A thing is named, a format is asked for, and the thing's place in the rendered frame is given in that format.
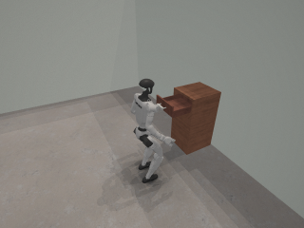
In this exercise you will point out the cabinet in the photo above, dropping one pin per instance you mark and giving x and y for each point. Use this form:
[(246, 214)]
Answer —
[(194, 131)]

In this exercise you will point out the right robot hand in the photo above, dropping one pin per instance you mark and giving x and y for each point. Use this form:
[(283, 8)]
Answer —
[(168, 141)]

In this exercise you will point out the right robot foot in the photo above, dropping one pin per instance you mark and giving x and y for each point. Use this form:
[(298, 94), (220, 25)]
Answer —
[(152, 178)]

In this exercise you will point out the robot right upper arm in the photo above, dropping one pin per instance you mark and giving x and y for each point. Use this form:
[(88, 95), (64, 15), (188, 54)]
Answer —
[(151, 109)]

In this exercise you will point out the robot right forearm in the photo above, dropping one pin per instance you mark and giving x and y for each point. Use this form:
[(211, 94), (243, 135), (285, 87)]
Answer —
[(155, 133)]

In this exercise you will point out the robot left upper arm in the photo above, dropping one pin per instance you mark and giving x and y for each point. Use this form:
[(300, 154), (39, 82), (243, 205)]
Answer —
[(133, 107)]

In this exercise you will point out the humanoid robot torso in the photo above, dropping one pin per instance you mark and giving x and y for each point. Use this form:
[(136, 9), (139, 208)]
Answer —
[(141, 114)]

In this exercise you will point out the drawer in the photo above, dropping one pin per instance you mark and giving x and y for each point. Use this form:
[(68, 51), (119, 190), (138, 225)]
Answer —
[(176, 105)]

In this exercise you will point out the left robot hand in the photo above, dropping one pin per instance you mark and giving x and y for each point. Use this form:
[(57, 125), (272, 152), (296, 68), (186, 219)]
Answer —
[(157, 108)]

